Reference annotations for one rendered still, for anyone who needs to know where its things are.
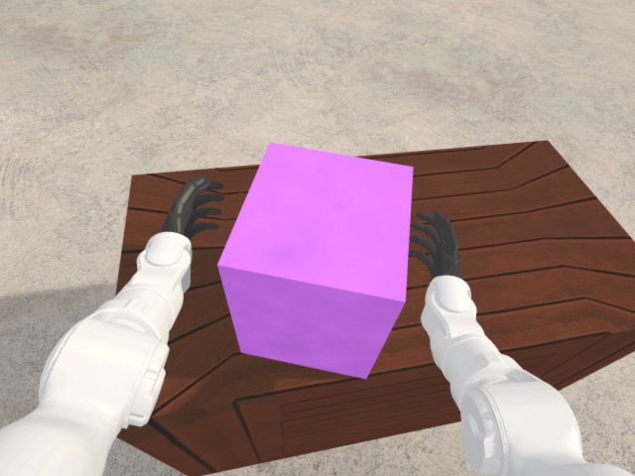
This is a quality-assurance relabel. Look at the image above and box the right robot upper arm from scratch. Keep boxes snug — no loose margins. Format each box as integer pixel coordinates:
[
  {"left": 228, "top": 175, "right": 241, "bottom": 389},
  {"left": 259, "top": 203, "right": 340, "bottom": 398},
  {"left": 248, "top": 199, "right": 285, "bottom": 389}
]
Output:
[{"left": 460, "top": 381, "right": 635, "bottom": 476}]

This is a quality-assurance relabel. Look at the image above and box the left robot upper arm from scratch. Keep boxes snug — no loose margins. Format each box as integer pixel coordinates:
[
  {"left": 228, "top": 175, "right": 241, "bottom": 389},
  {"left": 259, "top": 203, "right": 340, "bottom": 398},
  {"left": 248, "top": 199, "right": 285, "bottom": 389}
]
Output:
[{"left": 0, "top": 317, "right": 170, "bottom": 476}]

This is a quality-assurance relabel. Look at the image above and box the left robot hand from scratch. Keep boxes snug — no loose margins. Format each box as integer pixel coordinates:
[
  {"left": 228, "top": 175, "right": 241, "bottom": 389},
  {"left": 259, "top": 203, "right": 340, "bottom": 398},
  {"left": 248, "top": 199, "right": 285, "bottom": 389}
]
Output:
[{"left": 161, "top": 175, "right": 224, "bottom": 239}]

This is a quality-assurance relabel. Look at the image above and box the pedestal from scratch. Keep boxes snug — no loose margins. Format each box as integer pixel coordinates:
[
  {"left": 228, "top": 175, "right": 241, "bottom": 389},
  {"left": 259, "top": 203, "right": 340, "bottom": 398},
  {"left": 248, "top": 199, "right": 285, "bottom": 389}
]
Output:
[{"left": 115, "top": 140, "right": 635, "bottom": 476}]

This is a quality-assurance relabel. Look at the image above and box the right robot forearm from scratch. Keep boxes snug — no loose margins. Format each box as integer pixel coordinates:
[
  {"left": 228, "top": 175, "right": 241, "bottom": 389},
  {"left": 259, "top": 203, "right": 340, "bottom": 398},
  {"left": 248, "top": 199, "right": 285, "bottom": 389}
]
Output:
[{"left": 421, "top": 276, "right": 582, "bottom": 455}]

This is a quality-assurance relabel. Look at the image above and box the left robot forearm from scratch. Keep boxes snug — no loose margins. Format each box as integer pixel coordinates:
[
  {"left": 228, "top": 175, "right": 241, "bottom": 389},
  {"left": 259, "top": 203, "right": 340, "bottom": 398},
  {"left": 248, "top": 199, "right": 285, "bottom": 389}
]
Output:
[{"left": 39, "top": 232, "right": 192, "bottom": 403}]

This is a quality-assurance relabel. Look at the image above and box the carton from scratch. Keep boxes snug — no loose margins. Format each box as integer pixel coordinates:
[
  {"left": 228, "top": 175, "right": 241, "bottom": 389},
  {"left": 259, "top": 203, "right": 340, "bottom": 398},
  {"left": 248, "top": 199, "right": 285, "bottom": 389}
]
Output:
[{"left": 217, "top": 142, "right": 414, "bottom": 379}]

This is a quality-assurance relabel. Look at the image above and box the right robot hand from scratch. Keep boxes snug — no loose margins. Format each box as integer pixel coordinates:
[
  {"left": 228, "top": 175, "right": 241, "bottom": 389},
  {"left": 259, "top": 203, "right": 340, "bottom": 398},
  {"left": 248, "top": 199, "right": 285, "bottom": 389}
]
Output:
[{"left": 409, "top": 211, "right": 461, "bottom": 281}]

